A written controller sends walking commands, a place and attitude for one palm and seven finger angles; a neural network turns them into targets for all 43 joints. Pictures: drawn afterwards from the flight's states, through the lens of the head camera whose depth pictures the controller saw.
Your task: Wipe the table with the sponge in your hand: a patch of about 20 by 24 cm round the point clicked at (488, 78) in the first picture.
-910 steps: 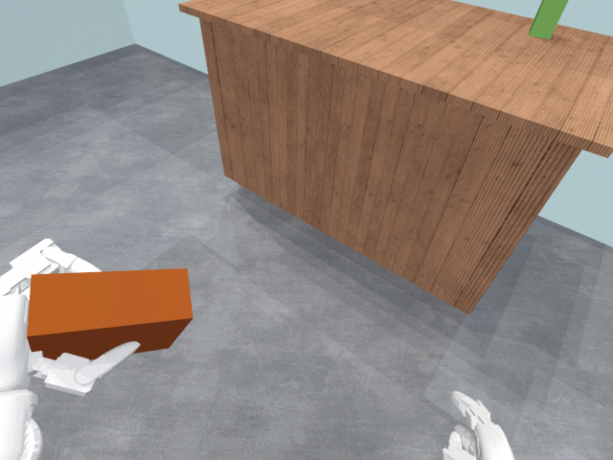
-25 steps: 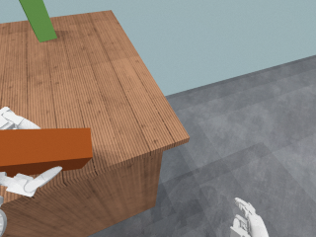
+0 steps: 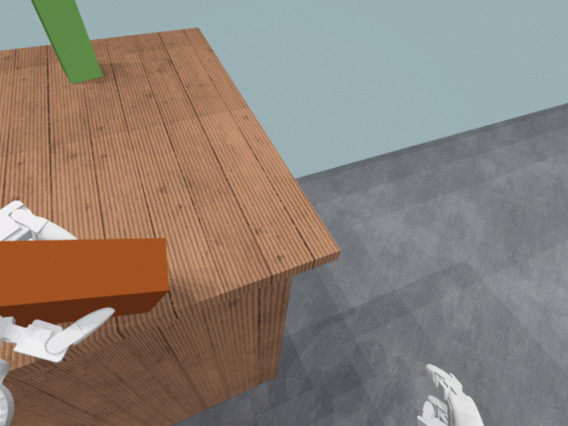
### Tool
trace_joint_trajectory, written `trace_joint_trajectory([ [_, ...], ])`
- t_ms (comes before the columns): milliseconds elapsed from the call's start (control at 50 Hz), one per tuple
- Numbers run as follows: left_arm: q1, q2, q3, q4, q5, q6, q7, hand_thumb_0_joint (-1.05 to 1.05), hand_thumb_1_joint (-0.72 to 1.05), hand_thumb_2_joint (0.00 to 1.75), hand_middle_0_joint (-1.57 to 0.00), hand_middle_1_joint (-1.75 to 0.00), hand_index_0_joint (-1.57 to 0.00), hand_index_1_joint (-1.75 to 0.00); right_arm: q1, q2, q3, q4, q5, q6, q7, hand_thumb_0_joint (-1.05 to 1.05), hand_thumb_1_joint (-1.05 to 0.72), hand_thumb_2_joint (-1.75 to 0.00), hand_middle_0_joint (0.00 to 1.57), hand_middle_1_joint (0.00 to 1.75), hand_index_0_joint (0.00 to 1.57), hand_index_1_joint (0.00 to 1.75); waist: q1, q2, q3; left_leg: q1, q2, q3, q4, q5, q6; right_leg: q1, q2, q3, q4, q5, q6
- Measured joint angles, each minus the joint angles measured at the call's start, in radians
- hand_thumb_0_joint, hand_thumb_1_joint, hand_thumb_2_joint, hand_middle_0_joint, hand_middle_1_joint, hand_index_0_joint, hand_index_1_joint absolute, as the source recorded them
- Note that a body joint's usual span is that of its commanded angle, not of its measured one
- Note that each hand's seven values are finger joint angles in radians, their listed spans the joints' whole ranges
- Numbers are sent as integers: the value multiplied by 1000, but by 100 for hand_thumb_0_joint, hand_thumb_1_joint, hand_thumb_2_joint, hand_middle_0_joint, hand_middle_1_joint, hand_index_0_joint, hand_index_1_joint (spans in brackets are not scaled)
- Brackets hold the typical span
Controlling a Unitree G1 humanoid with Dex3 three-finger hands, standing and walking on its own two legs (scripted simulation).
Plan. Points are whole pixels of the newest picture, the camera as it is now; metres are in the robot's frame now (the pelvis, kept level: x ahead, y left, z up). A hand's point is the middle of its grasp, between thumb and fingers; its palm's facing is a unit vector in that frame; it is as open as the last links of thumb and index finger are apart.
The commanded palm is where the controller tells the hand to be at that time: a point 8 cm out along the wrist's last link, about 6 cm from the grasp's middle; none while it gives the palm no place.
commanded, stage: shuffle to correct the standing spot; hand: left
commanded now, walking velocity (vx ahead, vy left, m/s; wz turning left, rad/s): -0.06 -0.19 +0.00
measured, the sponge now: (113, 282) +0.23 +0.20 +0.15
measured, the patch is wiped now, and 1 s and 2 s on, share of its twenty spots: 0.00 0.00 0.00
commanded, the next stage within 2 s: come to a stop and stand still in 0.82 s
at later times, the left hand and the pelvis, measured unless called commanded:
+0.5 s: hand (61, 286) +0.21 +0.23 +0.17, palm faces +0.36 -0.84 -0.40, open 9.7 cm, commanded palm +0.15 +0.27 +0.18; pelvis -0.01 -0.01 +0.00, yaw +1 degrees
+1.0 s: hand (56, 269) +0.22 +0.24 +0.19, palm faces +0.37 -0.81 -0.45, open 9.7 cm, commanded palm +0.15 +0.26 +0.18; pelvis +0.00 -0.02 +0.00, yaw +1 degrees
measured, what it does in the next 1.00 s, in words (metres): stands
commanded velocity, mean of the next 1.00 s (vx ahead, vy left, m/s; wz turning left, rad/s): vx -0.05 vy -0.17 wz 0.00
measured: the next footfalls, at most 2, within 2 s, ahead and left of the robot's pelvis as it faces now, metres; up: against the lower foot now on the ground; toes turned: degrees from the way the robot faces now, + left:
none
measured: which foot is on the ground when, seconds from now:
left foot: down 0.00-1.00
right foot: down 0.00-1.00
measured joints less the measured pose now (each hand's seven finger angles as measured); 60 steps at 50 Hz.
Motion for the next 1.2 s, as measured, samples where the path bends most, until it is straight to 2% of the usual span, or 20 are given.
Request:
trace_joint_trajectory([
  [60, -18, 11, -2, 7, 9, 1, -7, 0, -45, 101, -80, -134, -77, -135, -3, 2, -1, -2, -1, 0, 0, 1, -90, -90, 20, 30, 20, 30, 0, 6, 16, 4, 4, -7, -1, 5, -2, 11, 4, -6, -12, 7, 7],
  [160, -20, 16, 10, 11, 10, 2, -3, 0, -45, 101, -80, -134, -77, -135, -13, 7, 1, -16, 6, -2, 14, 1, -90, -90, 20, 30, 20, 30, -5, 28, 25, -7, 19, -15, 15, 3, -10, 17, 20, -14, -33, 26, -17],
  [240, -3, 4, 12, 6, 4, 4, 6, 0, -45, 101, -80, -134, -77, -135, -9, 5, 2, -15, 8, -2, 15, 1, -90, -90, 20, 30, 20, 30, -8, 29, 6, -20, 19, -13, 26, -5, 0, 1, 21, -12, -19, 19, -24],
  [340, 3, -10, -1, 8, 7, 9, 11, 0, -45, 101, -80, -134, -77, -135, 5, -1, 4, 1, 4, 0, 5, 1, -90, -90, 20, 30, 20, 30, -1, 11, -7, -2, 8, -4, -4, 9, -7, 2, 8, -4, -14, 13, -16],
  [420, -12, 0, -6, 16, 13, 9, 2, 0, -45, 101, -80, -134, -77, -135, 3, 0, 3, -2, 1, 2, 2, 1, -90, -90, 20, 30, 20, 30, 3, 14, 5, 4, 7, -8, -12, 14, -9, 8, 7, -8, -17, 13, 0],
  [520, -23, 8, 2, 21, 17, 11, 2, 0, -45, 101, -80, -135, -77, -135, -12, 4, 4, -12, 6, 2, 13, 1, -90, -90, 20, 30, 20, 30, 4, 32, 18, -5, 18, -19, 3, 10, -16, 14, 19, -19, -28, 22, -24],
  [580, -15, -1, 6, 17, 11, 13, 8, 0, -45, 101, -80, -135, -77, -135, -14, 3, 5, -14, 7, 3, 17, 1, -90, -90, 20, 30, 20, 30, 3, 35, 9, -16, 21, -20, 18, 0, -5, 4, 22, -20, -20, 16, -31],
  [620, -9, -9, 2, 13, 8, 16, 13, 0, -45, 101, -80, -135, -77, -136, -11, 1, 5, -11, 9, 3, 16, 1, -90, -90, 20, 30, 20, 30, 3, 33, 3, -16, 19, -20, 18, -4, 2, 4, 21, -20, -17, 12, -32],
  [700, -1, -15, -6, 8, 7, 16, 16, 0, -45, 101, -80, -135, -77, -136, -6, -2, 6, -1, 3, 5, 10, 1, -90, -90, 20, 30, 20, 30, 5, 18, -2, 4, 12, -14, -8, 8, -16, 9, 12, -14, -13, 5, -26],
  [780, -11, -2, -10, 12, 9, 16, 9, 0, -45, 101, -80, -135, -77, -136, -11, -3, 5, -3, 2, 9, 6, 1, -90, -90, 20, 30, 20, 30, 4, 18, 5, 7, 12, -19, -12, 9, -19, 14, 12, -19, -17, 5, -18],
  [880, -14, 9, -2, 12, 9, 18, 9, 0, -45, 101, -80, -135, -77, -136, -23, -2, 4, -17, 5, 11, 13, 1, -90, -90, 20, 30, 20, 30, 1, 30, 13, -4, 20, -26, 3, 5, -23, 13, 21, -26, -21, 9, -31],
  [960, -2, 2, 1, 7, 4, 19, 19, 0, -45, 101, -80, -135, -77, -136, -23, -2, 4, -17, 9, 12, 15, 1, -90, -90, 20, 30, 20, 30, -4, 32, 7, -13, 21, -27, 17, -4, -10, 7, 22, -27, -14, 4, -36],
  [980, -55, 32, 8, 22, 21, 13, -11, 0, -45, 101, -80, -134, -77, -136, -11, 3, -6, -1, 2, -19, 9, 1, -90, -90, 20, 30, 20, 30, 22, 24, 17, -5, 23, -20, 10, 1, -15, 14, 22, -23, -19, 7, -32],
  [1000, -138, 76, 22, 70, 42, -20, -46, 0, -45, 101, -80, -134, -77, -136, 1, 10, -12, 17, -4, -47, 3, 1, -90, -90, 20, 30, 20, 30, 47, 8, 22, 1, 20, -13, -13, 30, -10, 13, 19, -22, -25, 14, -30],
  [1040, -261, 115, 61, 174, 40, -54, -67, 0, -45, 101, -80, -134, -77, -136, 2, 8, -6, 25, 1, -63, 7, 1, -90, -90, 20, 30, 20, 30, 70, -15, 29, 10, 11, 6, -46, 46, -19, -8, 6, -7, -7, 19, -21],
  [1060, -286, 112, 83, 208, 37, -56, -64, 0, -45, 102, -80, -134, -77, -136, -3, -1, -2, 15, 2, -66, 16, 1, -90, -90, 20, 30, 20, 30, 67, -11, 31, 5, 10, 17, -41, 44, -21, -23, 4, 2, 11, 16, -8],
  [1100, -274, 82, 103, 231, 32, -52, -53, 0, -45, 102, -80, -134, -77, -136, -17, -23, -4, -13, 10, -72, 36, 1, -90, -90, 20, 30, 20, 30, 43, 11, 37, -9, 9, 32, -10, 29, -17, -40, 2, 17, 39, 8, 3],
  [1160, -165, 15, 54, 187, 29, -55, -40, 0, -45, 102, -80, -134, -77, -136, -31, -42, -9, -27, 21, -76, 51, 1, -90, -90, 20, 30, 20, 30, 1, 43, 38, -21, 3, 32, 24, 8, 8, -37, 2, 26, 35, 13, -7],
  [1200, -103, -26, 25, 133, 23, -72, -24, 0, -45, 102, -79, -135, -77, -136, -27, -41, -9, -17, 18, -77, 46, 1, -90, -90, 20, 30, 20, 30, -3, 43, 30, -22, -15, 9, 42, -13, 23, -28, 5, 34, 9, 29, -2],
])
